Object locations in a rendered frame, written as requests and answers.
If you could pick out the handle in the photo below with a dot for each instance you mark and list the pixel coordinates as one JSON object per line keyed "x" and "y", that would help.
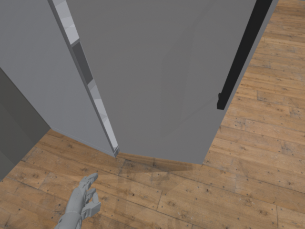
{"x": 256, "y": 19}

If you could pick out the robot left hand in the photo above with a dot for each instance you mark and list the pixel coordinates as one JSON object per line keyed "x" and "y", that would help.
{"x": 79, "y": 199}

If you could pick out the left robot forearm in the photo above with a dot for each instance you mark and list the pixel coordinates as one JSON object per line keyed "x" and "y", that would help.
{"x": 69, "y": 220}

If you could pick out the fridge door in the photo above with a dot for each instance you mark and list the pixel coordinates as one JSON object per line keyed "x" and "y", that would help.
{"x": 159, "y": 66}

